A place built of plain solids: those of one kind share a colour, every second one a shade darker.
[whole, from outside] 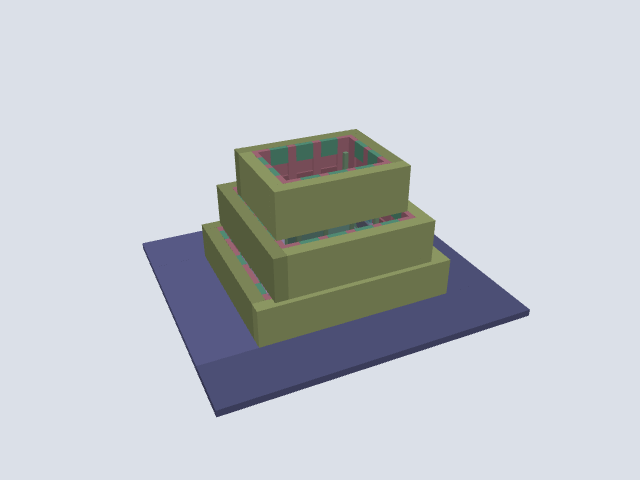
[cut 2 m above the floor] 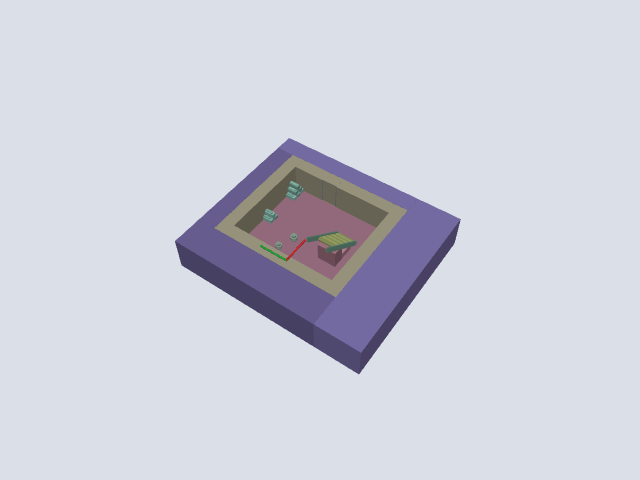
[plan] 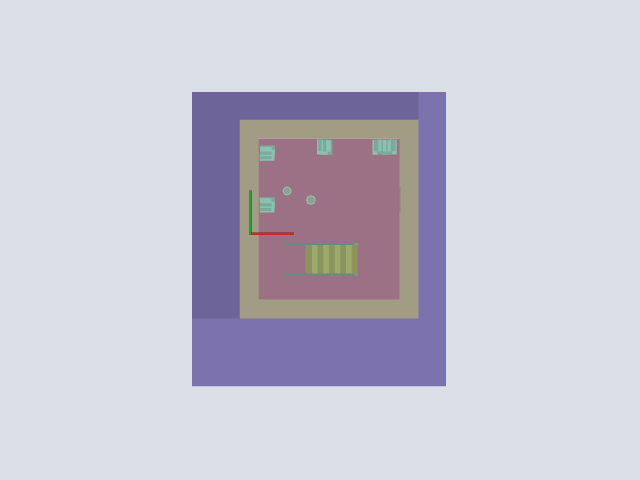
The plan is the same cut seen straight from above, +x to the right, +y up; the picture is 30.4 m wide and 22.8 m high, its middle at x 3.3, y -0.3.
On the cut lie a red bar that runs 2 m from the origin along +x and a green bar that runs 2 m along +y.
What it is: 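The timber main towers of Japanese castles, from general knowledge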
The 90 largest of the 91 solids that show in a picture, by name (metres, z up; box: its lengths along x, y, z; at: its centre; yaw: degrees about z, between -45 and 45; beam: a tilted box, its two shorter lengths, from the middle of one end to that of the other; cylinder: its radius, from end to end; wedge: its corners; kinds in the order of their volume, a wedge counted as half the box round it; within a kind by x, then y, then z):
{
 "wall_fill_storey_1": {"box": [0.9, 13.98, 3.1], "at": [-2.33, -0.26, 1.19]},
 "wall_fill_storey_2": {"box": [0.9, 9.44, 3.32], "at": [-0.06, -0.26, 7.56]},
 "wall_fill_storey_3": {"box": [10.27, 0.9, 3.1], "at": [3.26, -6.8, 1.19]},
 "wall_fill_storey_4": {"box": [11.35, 0.9, 3.16], "at": [3.26, -5.49, 4.32]},
 "wall_fill_storey_5": {"box": [5.73, 0.9, 3.32], "at": [3.26, -4.53, 7.56]},
 "wall_fill_storey_6": {"box": [5.73, 0.9, 3.32], "at": [3.26, 4.01, 7.56]},
 "wall_fill_storey_7": {"box": [11.35, 0.9, 3.16], "at": [3.26, 4.96, 4.32]},
 "wall_fill_storey_8": {"box": [10.27, 0.9, 3.1], "at": [3.26, 6.28, 1.19]},
 "wall_fill_storey_9": {"box": [0.9, 9.44, 3.32], "at": [6.57, -0.26, 7.56]},
 "wall_fill_storey_10": {"box": [0.9, 9.55, 3.16], "at": [8.48, -0.26, 4.32]},
 "wall_fill_storey_11": {"box": [0.9, 13.98, 3.1], "at": [8.84, -0.26, 1.19]},
 "wall_fill_base_1": {"box": [2.27, 10.76, 3.1], "at": [-1.64, 1.35, -1.91]},
 "wall_fill_base_2": {"box": [12.07, 3.23, 3.1], "at": [3.26, -5.64, -1.91]},
 "wall_fill_base_3": {"box": [8.49, 1.32, 3.1], "at": [3.73, 6.07, -1.91]},
 "wall_fill_base_4": {"box": [1.32, 10.76, 3.1], "at": [8.63, 1.35, -1.91]},
 "ground_garden_1": {"box": [4.0, 21.98, 0.5], "at": [-4.78, -0.26, -0.27]},
 "ground_garden_2": {"box": [12.07, 4.0, 0.5], "at": [3.26, -9.25, -0.27]},
 "ground_garden_3": {"box": [12.07, 4.0, 0.5], "at": [3.26, 8.73, -0.27]},
 "ground_garden_4": {"box": [4.0, 21.98, 0.5], "at": [11.29, -0.26, -0.27]},
 "wall_base_1": {"box": [0.9, 9.44, 2.75], "at": [-0.06, 0.69, -1.73]},
 "wall_base_2": {"box": [8.49, 0.9, 2.75], "at": [3.73, -3.58, -1.73]},
 "wall_base_3": {"box": [8.49, 0.9, 2.75], "at": [3.73, 4.96, -1.73]},
 "wall_base_4": {"box": [0.9, 5.08, 2.75], "at": [7.53, -1.49, -1.73]},
 "wall_base_5": {"box": [0.9, 3.17, 2.75], "at": [7.53, 3.83, -1.73]},
 "wall_base_6": {"box": [0.86, 1.2, 2.1], "at": [7.55, 1.65, -1.91]},
 "floor_base_1": {"box": [6.69, 7.64, 0.55], "at": [3.73, 0.69, -3.23]},
 "wall_storey_1": {"box": [0.2, 1.3, 0.95], "at": [0.49, -2.17, 7.59]},
 "wall_storey_2": {"box": [0.2, 1.3, 0.95], "at": [0.49, -0.26, 7.59]},
 "wall_storey_3": {"box": [0.2, 1.3, 0.95], "at": [0.49, 1.65, 7.59]},
 "wall_storey_4": {"box": [0.36, 1.26, 3.32], "at": [0.57, -3.45, 7.56]},
 "wall_storey_5": {"box": [0.36, 0.61, 3.32], "at": [0.57, -1.22, 7.56]},
 "wall_storey_6": {"box": [0.36, 1.3, 1.21], "at": [0.57, -0.26, 6.51]},
 "wall_storey_7": {"box": [0.36, 0.61, 3.32], "at": [0.57, 0.69, 7.56]},
 "wall_storey_8": {"box": [0.36, 1.3, 1.21], "at": [0.57, 1.65, 6.51]},
 "wall_storey_9": {"box": [0.36, 1.26, 3.32], "at": [0.57, 2.93, 7.56]},
 "wall_storey_10": {"box": [1.26, 0.36, 3.32], "at": [1.02, 3.38, 7.56]},
 "wall_storey_11": {"box": [2.52, 0.36, 3.1], "at": [1.35, -6.17, 1.19]},
 "wall_storey_12": {"box": [1.3, 0.2, 0.95], "at": [2.3, 3.46, 7.59]},
 "wall_storey_13": {"box": [0.61, 0.36, 3.32], "at": [3.26, 3.38, 7.56]},
 "wall_storey_14": {"box": [2.52, 0.36, 3.1], "at": [5.17, -6.17, 1.19]},
 "wall_storey_15": {"box": [1.26, 0.36, 3.32], "at": [5.49, 3.38, 7.56]},
 "wall_storey_16": {"box": [0.36, 1.26, 3.32], "at": [5.94, -3.45, 7.56]},
 "wall_storey_17": {"box": [0.36, 1.26, 3.32], "at": [5.94, 2.93, 7.56]},
 "wall_storey_18": {"box": [1.26, 0.36, 3.16], "at": [7.4, 4.33, 4.32]},
 "wall_storey_19": {"box": [0.36, 1.26, 3.16], "at": [7.85, -4.41, 4.32]},
 "wall_head_storey_1": {"box": [1.3, 0.36, 0.94], "at": [-0.56, -6.17, 2.27]},
 "wall_head_storey_2": {"box": [0.36, 1.3, 1.16], "at": [0.57, -2.17, 8.64]},
 "wall_head_storey_3": {"box": [0.36, 1.3, 1.16], "at": [0.57, -0.26, 8.64]},
 "wall_head_storey_4": {"box": [0.36, 1.3, 1.16], "at": [0.57, 1.65, 8.64]},
 "wall_head_storey_5": {"box": [1.3, 0.36, 1.16], "at": [2.3, -3.9, 8.64]},
 "wall_head_storey_6": {"box": [1.3, 0.36, 1.16], "at": [2.3, 3.38, 8.64]},
 "wall_head_storey_7": {"box": [1.3, 0.36, 0.94], "at": [3.26, -6.17, 2.27]},
 "wall_head_storey_8": {"box": [1.3, 0.36, 1.16], "at": [4.21, -3.9, 8.64]},
 "wall_head_storey_9": {"box": [1.3, 0.36, 1.16], "at": [4.21, 3.38, 8.64]},
 "wall_head_storey_10": {"box": [0.36, 1.3, 1.16], "at": [5.94, -2.17, 8.64]},
 "wall_head_storey_11": {"box": [0.36, 1.3, 1.16], "at": [5.94, -0.26, 8.64]},
 "wall_head_storey_12": {"box": [0.36, 1.3, 1.16], "at": [5.94, 1.65, 8.64]},
 "wall_head_storey_13": {"box": [1.3, 0.36, 1.0], "at": [6.12, 4.33, 5.4]},
 "wall_head_storey_14": {"box": [1.3, 0.36, 0.94], "at": [7.08, -6.17, 2.27]},
 "wall_head_storey_15": {"box": [0.36, 1.3, 1.0], "at": [7.85, -3.12, 5.4]},
 "wall_head_storey_16": {"box": [0.36, 1.3, 1.0], "at": [7.85, -1.22, 5.4]},
 "wall_head_storey_17": {"box": [0.36, 1.3, 1.0], "at": [7.85, 0.69, 5.4]},
 "wall_head_storey_18": {"box": [0.36, 1.3, 1.0], "at": [7.85, 2.6, 5.4]},
 "chest_under_1": {"box": [0.81, 1.35, 1.34], "at": [3.02, -1.21, -2.29]},
 "chest_under_2": {"box": [1.07, 1.35, 0.49], "at": [3.96, -1.21, -2.71]},
 "screen_storey_1": {"box": [1.61, 0.12, 2.8], "at": [5.17, -3.12, 4.5]},
 "screen_storey_2": {"box": [0.12, 1.61, 2.8], "at": [6.12, -2.17, 4.5]},
 "screen_storey_3": {"box": [0.12, 1.61, 2.8], "at": [6.12, -0.26, 4.5]},
 "wall_1": {"wedge": [[1.54, -1.99, -0.34], [1.54, -1.99, 0.1], [1.54, -1.89, -0.34], [1.54, -1.89, 0.1], [4.94, -1.99, -3.01], [4.94, -1.99, -2.56], [4.94, -1.89, -3.01], [4.94, -1.89, -2.56]]},
 "wall_2": {"wedge": [[1.54, -0.54, -0.34], [1.54, -0.54, 0.1], [1.54, -0.44, -0.34], [1.54, -0.44, 0.1], [4.94, -0.54, -3.01], [4.94, -0.54, -2.56], [4.94, -0.44, -3.01], [4.94, -0.44, -2.56]]},
 "bale_1": {"box": [0.71, 0.3, 0.27], "at": [0.79, 3.61, -2.73]},
 "bale_2": {"box": [0.71, 0.3, 0.3], "at": [0.8, 1.37, -2.37]},
 "bale_3": {"box": [0.71, 0.3, 0.3], "at": [0.8, 3.83, -2.37]},
 "bale_4": {"box": [0.3, 0.71, 0.27], "at": [3.3, 4.12, -2.73]},
 "bale_5": {"box": [0.3, 0.71, 0.3], "at": [3.52, 4.11, -2.37]},
 "bale_6": {"box": [0.3, 0.71, 0.27], "at": [5.94, 4.1, -2.73]},
 "bale_7": {"box": [0.3, 0.71, 0.3], "at": [6.16, 4.12, -2.37]},
 "bale_8": {"box": [0.16, 0.56, 0.19], "at": [6.16, 4.19, -2.27]},
 "bale_9": {"box": [0.3, 0.71, 0.3], "at": [6.37, 4.11, -1.99]},
 "rail_1": {"box": [3.44, 0.1, 0.94], "at": [3.35, 2.91, 3.57]},
 "post_storey_1": {"box": [0.3, 0.3, 2.96], "at": [3.26, 1.65, 7.74]},
 "step_1": {"wedge": [[2.61, -1.89, -1.16], [2.61, -1.89, -1.06], [2.61, -0.54, -1.16], [2.61, -0.54, -1.06], [2.92, -1.89, -1.16], [2.92, -1.89, -1.06], [2.92, -0.54, -1.16], [2.92, -0.54, -1.06]]},
 "step_2": {"wedge": [[2.88, -1.89, -1.37], [2.88, -1.89, -1.27], [2.88, -0.54, -1.37], [2.88, -0.54, -1.27], [3.19, -1.89, -1.37], [3.19, -1.89, -1.27], [3.19, -0.54, -1.37], [3.19, -0.54, -1.27]]},
 "step_3": {"wedge": [[3.15, -1.89, -1.58], [3.15, -1.89, -1.48], [3.15, -0.54, -1.58], [3.15, -0.54, -1.48], [3.46, -1.89, -1.58], [3.46, -1.89, -1.48], [3.46, -0.54, -1.58], [3.46, -0.54, -1.48]]},
 "step_4": {"wedge": [[3.42, -1.89, -1.79], [3.42, -1.89, -1.69], [3.42, -0.54, -1.79], [3.42, -0.54, -1.69], [3.73, -1.89, -1.79], [3.73, -1.89, -1.69], [3.73, -0.54, -1.79], [3.73, -0.54, -1.69]]},
 "step_5": {"wedge": [[3.69, -1.89, -2.0], [3.69, -1.89, -1.9], [3.69, -0.54, -2.0], [3.69, -0.54, -1.9], [4.0, -1.89, -2.0], [4.0, -1.89, -1.9], [4.0, -0.54, -2.0], [4.0, -0.54, -1.9]]},
 "step_6": {"wedge": [[3.96, -1.89, -2.21], [3.96, -1.89, -2.11], [3.96, -0.54, -2.21], [3.96, -0.54, -2.11], [4.27, -1.89, -2.21], [4.27, -1.89, -2.11], [4.27, -0.54, -2.21], [4.27, -0.54, -2.11]]},
 "step_7": {"wedge": [[4.23, -1.89, -2.42], [4.23, -1.89, -2.32], [4.23, -0.54, -2.42], [4.23, -0.54, -2.32], [4.54, -1.89, -2.42], [4.54, -1.89, -2.32], [4.54, -0.54, -2.42], [4.54, -0.54, -2.32]]},
 "step_8": {"wedge": [[4.5, -1.89, -2.64], [4.5, -1.89, -2.54], [4.5, -0.54, -2.64], [4.5, -0.54, -2.54], [4.81, -1.89, -2.64], [4.81, -1.89, -2.54], [4.81, -0.54, -2.64], [4.81, -0.54, -2.54]]},
 "step_9": {"wedge": [[4.77, -1.89, -2.85], [4.77, -1.89, -2.75], [4.77, -0.54, -2.85], [4.77, -0.54, -2.75], [5.08, -1.89, -2.85], [5.08, -1.89, -2.75], [5.08, -0.54, -2.85], [5.08, -0.54, -2.75]]}
}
